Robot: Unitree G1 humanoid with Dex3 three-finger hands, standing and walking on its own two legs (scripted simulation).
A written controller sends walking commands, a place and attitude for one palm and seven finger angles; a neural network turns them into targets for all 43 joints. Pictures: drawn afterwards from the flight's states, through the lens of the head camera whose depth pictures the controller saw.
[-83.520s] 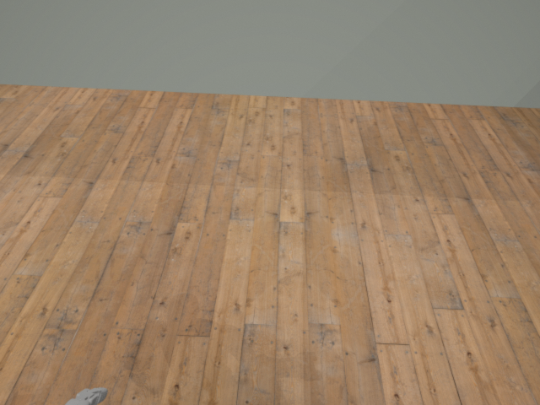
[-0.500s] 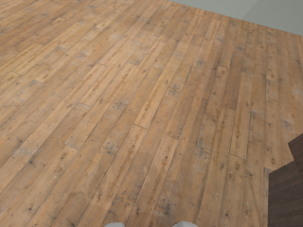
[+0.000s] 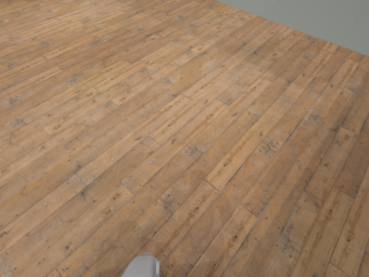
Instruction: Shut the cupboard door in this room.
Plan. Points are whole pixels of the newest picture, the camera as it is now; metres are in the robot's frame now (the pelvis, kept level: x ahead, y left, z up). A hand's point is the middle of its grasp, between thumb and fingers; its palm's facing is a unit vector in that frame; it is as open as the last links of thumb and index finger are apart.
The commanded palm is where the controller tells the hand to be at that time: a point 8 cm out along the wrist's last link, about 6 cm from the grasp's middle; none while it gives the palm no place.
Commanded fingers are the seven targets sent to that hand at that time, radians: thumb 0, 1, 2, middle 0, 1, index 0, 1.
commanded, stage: walk to a spot facing it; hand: left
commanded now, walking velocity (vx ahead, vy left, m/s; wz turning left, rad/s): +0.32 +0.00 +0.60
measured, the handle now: out of the picture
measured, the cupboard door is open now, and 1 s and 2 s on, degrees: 19 19 19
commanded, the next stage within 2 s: turn to face it in 0.34 s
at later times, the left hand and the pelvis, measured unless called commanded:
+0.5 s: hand (95, 223) +0.27 +0.25 -0.15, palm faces +0.20 -0.95 -0.22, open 7.4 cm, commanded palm none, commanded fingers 0.00 0.90 0.90 -0.20 -0.30 -0.20 -0.30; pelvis +0.20 +0.04 +0.00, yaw +12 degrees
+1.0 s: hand (105, 199) +0.35 +0.25 -0.19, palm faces +0.08 -0.98 -0.18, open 7.4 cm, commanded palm none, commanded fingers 0.00 0.90 0.90 -0.20 -0.30 -0.20 -0.30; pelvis +0.32 +0.06 -0.01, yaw +0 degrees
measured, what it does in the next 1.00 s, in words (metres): walks ahead: left foot, then right foot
